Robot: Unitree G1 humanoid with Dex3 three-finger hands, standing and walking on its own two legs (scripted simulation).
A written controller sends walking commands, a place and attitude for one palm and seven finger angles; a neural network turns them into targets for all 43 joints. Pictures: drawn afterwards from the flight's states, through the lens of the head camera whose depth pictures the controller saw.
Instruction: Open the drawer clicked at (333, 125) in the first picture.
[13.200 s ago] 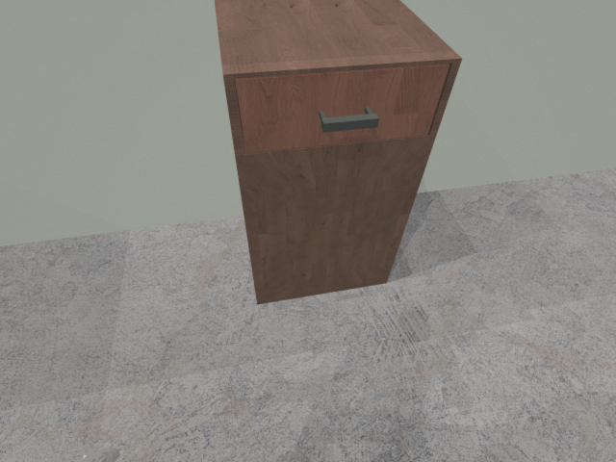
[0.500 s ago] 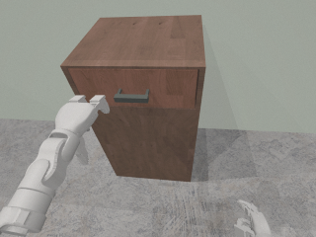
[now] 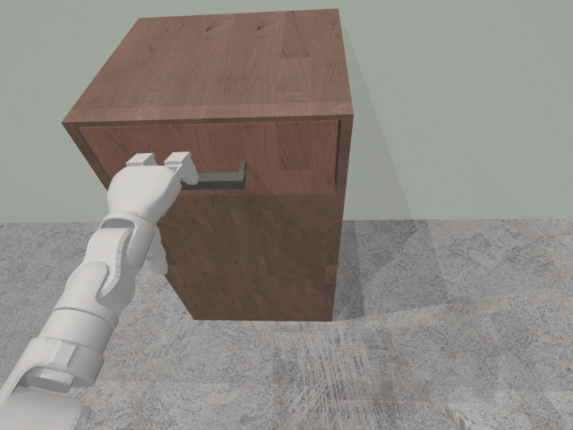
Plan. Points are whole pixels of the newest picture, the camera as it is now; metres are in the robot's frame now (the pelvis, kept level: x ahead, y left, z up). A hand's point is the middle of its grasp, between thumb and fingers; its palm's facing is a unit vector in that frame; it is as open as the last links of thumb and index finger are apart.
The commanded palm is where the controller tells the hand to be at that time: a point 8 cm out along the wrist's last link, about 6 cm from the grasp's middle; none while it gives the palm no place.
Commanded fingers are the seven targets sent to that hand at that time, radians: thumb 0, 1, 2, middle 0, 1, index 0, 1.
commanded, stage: move the hooked fingers above the handle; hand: left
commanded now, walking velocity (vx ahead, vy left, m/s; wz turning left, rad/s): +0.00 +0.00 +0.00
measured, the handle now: (213, 173) +0.55 +0.19 +0.02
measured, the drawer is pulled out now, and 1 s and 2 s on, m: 0.00 0.00 0.00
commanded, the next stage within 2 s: lower the fingers behind the handle in 1.44 s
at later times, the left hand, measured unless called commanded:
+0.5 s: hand (184, 189) +0.45 +0.20 +0.08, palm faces -0.02 -0.03 -1.00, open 13.8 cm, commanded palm +0.43 +0.21 +0.14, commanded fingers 0.00 -0.50 0.30 -0.30 -1.20 -0.30 -1.20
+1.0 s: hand (198, 174) +0.49 +0.19 +0.07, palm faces -0.05 -0.02 -1.00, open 13.8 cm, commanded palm +0.47 +0.19 +0.13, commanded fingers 0.00 -0.50 0.30 -0.30 -1.20 -0.30 -1.20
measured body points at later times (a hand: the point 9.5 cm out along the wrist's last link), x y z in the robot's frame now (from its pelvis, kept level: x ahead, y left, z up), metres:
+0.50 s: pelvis +0.01 -0.01 -0.01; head +0.05 -0.03 +0.44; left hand +0.44 +0.20 +0.13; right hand +0.10 -0.27 -0.14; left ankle +0.01 +0.11 -0.74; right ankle -0.03 -0.11 -0.74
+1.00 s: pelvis +0.00 +0.00 -0.01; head +0.07 -0.02 +0.43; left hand +0.49 +0.19 +0.12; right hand +0.00 -0.28 -0.15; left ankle +0.01 +0.11 -0.74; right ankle -0.03 -0.11 -0.74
